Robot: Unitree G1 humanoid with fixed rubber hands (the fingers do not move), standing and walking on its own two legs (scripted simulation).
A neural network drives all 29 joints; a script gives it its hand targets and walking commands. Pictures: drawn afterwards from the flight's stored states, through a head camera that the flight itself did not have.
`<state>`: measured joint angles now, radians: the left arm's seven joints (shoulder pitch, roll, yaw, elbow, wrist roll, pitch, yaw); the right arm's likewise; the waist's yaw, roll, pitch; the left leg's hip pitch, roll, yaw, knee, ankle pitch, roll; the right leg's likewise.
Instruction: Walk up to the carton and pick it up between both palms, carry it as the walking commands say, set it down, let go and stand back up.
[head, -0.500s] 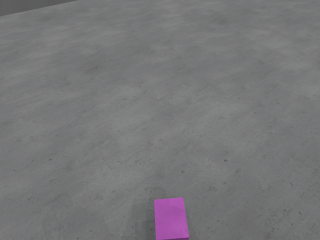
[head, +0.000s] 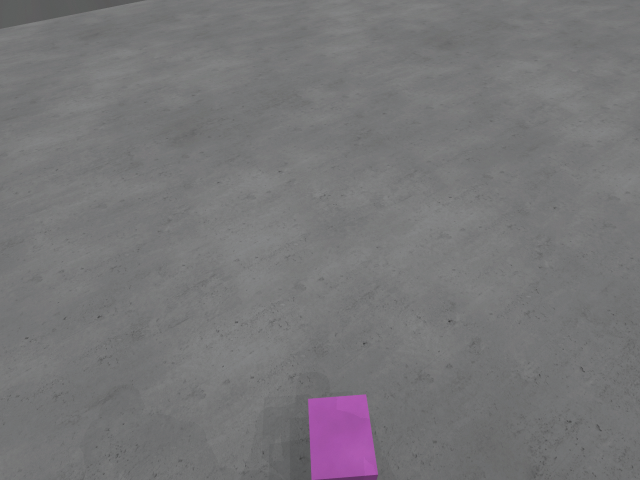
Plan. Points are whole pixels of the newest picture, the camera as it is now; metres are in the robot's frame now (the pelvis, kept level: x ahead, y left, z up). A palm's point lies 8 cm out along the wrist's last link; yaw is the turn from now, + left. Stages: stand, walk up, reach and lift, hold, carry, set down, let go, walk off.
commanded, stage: walk up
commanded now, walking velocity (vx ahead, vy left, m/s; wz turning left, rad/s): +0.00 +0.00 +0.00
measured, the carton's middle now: (340, 452) +0.36 +0.00 -0.63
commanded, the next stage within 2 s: none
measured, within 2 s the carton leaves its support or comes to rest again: neither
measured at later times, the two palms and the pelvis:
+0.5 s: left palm out of the picture +0.00 +0.24 -0.14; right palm out of the picture -0.01 -0.22 -0.15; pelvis +0.00 +0.01 +0.00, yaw +0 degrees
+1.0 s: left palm out of the picture +0.00 +0.25 -0.14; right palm out of the picture -0.01 -0.22 -0.14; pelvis -0.01 +0.01 +0.00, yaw +0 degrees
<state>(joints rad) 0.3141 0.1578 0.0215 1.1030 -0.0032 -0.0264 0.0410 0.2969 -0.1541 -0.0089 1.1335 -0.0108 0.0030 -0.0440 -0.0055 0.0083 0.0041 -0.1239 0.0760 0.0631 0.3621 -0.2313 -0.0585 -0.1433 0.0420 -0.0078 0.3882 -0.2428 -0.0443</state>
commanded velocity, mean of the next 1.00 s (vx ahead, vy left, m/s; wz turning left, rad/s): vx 0.00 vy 0.00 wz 0.00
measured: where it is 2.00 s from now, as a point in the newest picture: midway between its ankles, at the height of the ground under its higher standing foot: outside the picture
